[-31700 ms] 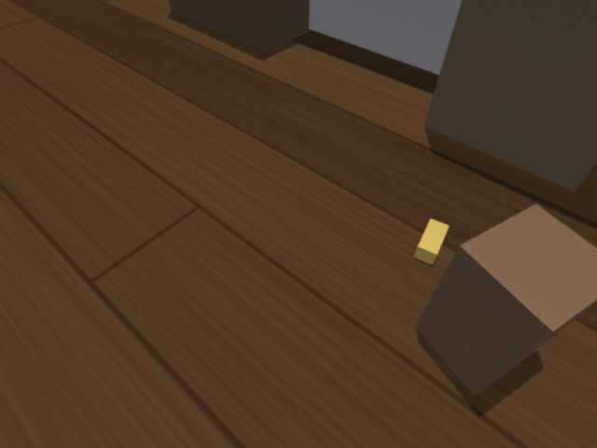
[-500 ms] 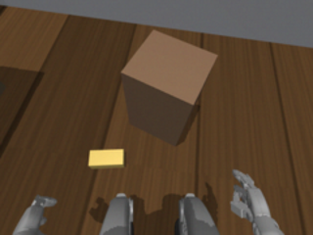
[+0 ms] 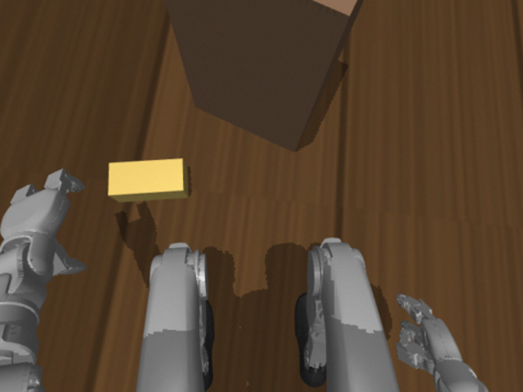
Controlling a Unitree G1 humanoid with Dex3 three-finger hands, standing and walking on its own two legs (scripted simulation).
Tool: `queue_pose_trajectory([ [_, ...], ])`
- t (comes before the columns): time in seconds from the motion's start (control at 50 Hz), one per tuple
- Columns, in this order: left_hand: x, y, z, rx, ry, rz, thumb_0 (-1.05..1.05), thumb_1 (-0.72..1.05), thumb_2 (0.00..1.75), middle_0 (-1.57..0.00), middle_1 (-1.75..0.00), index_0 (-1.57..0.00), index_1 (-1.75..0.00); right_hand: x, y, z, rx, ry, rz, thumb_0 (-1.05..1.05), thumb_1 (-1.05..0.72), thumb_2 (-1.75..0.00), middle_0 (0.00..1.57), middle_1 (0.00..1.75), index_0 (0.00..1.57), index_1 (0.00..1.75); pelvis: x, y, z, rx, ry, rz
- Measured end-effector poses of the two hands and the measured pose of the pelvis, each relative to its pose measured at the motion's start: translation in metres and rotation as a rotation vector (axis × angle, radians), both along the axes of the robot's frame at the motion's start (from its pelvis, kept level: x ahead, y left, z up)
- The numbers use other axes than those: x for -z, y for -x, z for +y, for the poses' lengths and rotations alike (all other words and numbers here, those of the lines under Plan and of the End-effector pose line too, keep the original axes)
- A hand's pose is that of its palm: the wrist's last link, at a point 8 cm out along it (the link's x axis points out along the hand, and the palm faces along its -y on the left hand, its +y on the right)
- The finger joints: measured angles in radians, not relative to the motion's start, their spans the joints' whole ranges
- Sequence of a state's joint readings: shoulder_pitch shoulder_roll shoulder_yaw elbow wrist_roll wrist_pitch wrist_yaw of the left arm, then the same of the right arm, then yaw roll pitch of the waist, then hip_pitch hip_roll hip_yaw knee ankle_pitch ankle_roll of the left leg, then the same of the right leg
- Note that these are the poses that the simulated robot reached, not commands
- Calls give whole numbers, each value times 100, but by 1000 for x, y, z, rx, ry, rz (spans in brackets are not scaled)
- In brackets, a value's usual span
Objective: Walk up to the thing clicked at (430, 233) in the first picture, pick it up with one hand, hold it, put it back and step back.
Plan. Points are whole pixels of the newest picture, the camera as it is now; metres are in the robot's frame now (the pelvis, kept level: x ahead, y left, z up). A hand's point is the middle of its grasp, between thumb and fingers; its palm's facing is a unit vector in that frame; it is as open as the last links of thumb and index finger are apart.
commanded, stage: rise first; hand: left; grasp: from above
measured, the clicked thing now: (150, 180) +0.51 +0.26 -0.40
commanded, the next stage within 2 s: none
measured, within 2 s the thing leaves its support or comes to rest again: neither
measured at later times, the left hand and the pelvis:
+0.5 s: hand (87, 205) +0.41 +0.33 -0.22, palm faces -0.46 -0.07 -0.89, open 14.3 cm; pelvis -0.01 +0.02 -0.07, yaw -3 degrees
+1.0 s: hand (103, 195) +0.44 +0.32 -0.26, palm faces -0.47 -0.04 -0.88, open 14.0 cm; pelvis +0.00 +0.01 -0.10, yaw -4 degrees
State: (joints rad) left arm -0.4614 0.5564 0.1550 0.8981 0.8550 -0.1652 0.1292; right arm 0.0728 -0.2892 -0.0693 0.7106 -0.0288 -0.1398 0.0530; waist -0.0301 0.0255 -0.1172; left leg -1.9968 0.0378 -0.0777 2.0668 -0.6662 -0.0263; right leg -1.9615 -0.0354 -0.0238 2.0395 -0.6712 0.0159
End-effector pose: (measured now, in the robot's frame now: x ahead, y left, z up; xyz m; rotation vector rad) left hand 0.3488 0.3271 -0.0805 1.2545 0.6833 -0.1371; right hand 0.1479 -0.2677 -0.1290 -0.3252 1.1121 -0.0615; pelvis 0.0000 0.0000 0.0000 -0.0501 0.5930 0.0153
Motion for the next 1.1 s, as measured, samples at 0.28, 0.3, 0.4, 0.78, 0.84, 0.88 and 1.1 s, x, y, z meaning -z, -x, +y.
queue_pose_trajectory([
  [0.28,52,-40,2,212,-76,-49,0,-58,107,-9,-101,-6,-104,32,75,-8,63,78,183,1,-91,-90,20,30,20,30,53,13,7,9,42,-28],
  [0.3,55,-42,2,223,-85,-52,0,-57,107,-9,-101,-6,-103,32,77,-8,63,84,190,1,-91,-90,20,30,20,30,55,13,8,9,46,-28],
  [0.4,71,-54,3,262,-122,-61,0,-57,106,-8,-100,-6,-102,36,80,-6,63,101,220,1,-91,-90,20,30,20,30,65,11,13,8,59,-23],
  [0.78,108,-85,-8,319,-172,-55,0,-52,100,-8,-103,-8,-102,61,81,2,39,77,277,1,-91,-90,20,30,20,30,88,3,13,15,64,-3],
  [0.84,113,-87,-9,313,-170,-54,0,-52,100,-8,-104,-9,-102,64,83,1,37,75,294,1,-91,-90,20,30,20,30,91,2,11,17,61,1],
  [0.88,116,-89,-9,311,-171,-52,0,-51,99,-8,-104,-9,-103,66,85,0,37,75,306,1,-91,-90,20,30,20,30,92,1,11,19,60,3],
  [1.1,128,-99,-12,296,-163,-63,0,-51,98,-8,-106,-10,-103,72,91,-6,35,85,352,1,-91,-90,20,30,20,30,98,-4,9,27,60,9],
])
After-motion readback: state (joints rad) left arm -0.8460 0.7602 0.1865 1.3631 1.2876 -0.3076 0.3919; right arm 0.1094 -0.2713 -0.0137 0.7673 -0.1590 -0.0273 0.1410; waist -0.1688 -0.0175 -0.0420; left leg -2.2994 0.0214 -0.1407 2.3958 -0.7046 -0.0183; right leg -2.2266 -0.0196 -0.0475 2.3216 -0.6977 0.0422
